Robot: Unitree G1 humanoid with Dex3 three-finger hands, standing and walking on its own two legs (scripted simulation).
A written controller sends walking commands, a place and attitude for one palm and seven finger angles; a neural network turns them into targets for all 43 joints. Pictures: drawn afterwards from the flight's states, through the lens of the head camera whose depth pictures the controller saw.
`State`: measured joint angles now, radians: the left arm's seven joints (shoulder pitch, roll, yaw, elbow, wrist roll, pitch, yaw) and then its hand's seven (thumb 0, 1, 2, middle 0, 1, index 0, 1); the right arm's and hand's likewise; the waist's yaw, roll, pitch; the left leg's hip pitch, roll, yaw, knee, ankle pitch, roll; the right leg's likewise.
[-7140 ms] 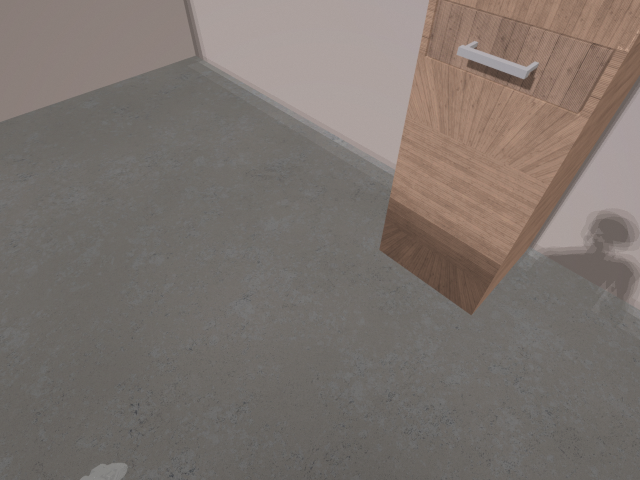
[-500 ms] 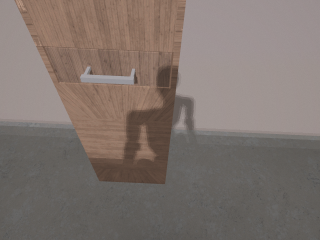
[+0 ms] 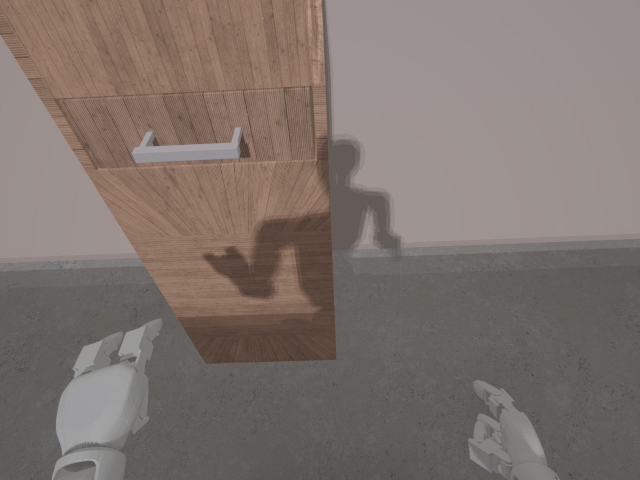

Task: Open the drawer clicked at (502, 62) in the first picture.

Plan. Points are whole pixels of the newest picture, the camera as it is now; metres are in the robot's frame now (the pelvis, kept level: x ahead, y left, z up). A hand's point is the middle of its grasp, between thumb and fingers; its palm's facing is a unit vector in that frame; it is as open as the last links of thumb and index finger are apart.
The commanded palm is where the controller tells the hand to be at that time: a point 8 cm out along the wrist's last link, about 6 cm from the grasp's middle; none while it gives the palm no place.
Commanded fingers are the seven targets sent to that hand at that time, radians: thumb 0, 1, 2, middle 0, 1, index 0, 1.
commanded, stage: raise the hand with hooked fingers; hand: left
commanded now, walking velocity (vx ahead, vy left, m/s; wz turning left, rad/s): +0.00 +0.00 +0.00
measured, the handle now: (190, 144) +0.57 +0.25 +0.13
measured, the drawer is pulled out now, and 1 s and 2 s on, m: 0.00 0.00 0.00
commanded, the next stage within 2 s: move the hooked fingers above the handle in 1.60 s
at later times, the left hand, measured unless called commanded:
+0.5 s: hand (122, 363) +0.23 +0.24 +0.08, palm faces +0.02 -0.07 -1.00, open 10.8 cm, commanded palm +0.20 +0.24 +0.14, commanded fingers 0.00 -0.06 0.49 -0.27 -0.92 -0.27 -0.92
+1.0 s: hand (72, 249) +0.29 +0.27 +0.20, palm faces +0.16 -0.03 -0.99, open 13.5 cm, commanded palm +0.25 +0.26 +0.26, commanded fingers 0.00 -0.50 0.30 -0.30 -1.20 -0.30 -1.20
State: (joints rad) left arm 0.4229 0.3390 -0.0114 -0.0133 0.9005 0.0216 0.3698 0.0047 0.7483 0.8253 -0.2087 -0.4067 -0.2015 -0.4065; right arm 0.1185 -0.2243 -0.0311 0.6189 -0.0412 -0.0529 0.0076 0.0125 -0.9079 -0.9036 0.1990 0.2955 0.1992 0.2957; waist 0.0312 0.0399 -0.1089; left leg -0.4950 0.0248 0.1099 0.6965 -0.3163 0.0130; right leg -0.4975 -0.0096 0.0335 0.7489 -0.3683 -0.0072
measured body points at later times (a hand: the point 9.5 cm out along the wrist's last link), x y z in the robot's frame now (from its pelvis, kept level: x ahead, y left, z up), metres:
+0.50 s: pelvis +0.02 -0.03 +0.01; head +0.03 -0.07 +0.46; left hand +0.22 +0.24 +0.13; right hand +0.24 -0.22 -0.09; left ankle +0.02 +0.11 -0.71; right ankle +0.01 -0.12 -0.71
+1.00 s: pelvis +0.01 +0.00 +0.03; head +0.02 -0.04 +0.47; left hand +0.28 +0.27 +0.25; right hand +0.26 -0.18 -0.07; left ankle +0.02 +0.11 -0.71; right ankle +0.01 -0.12 -0.71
